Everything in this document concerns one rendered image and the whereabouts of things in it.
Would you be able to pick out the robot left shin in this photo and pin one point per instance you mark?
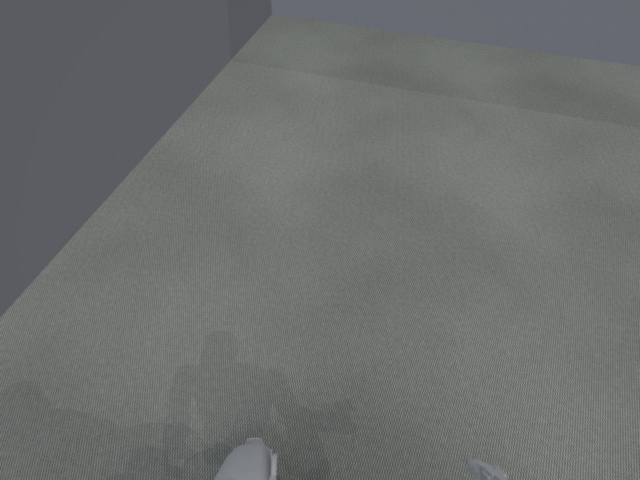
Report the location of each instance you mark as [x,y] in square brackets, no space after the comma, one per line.
[254,441]

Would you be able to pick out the robot right hand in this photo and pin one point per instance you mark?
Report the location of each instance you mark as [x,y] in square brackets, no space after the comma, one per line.
[483,471]

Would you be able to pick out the robot left thigh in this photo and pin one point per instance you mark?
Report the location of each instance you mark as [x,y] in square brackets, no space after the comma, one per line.
[249,462]

